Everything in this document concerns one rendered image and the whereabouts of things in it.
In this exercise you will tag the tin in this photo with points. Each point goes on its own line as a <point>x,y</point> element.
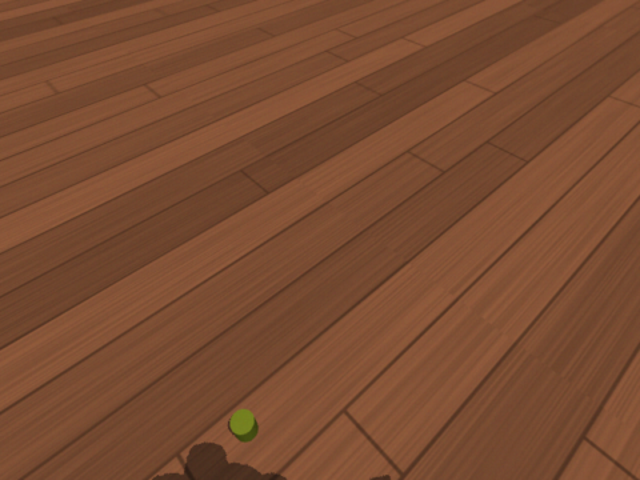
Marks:
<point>244,425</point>

